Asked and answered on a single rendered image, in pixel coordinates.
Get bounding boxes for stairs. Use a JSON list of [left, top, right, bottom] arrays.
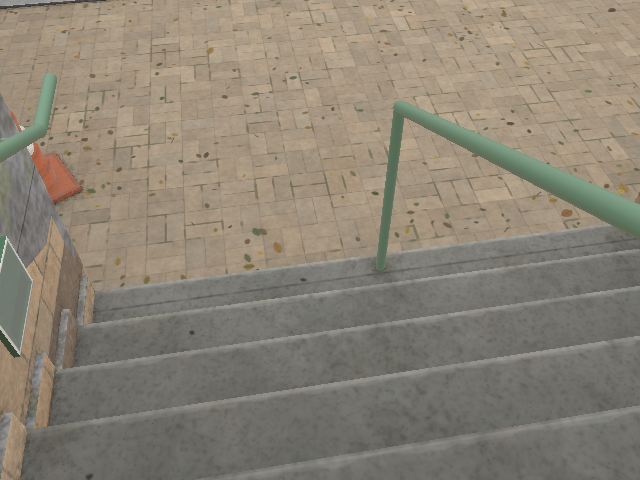
[[20, 224, 640, 480]]

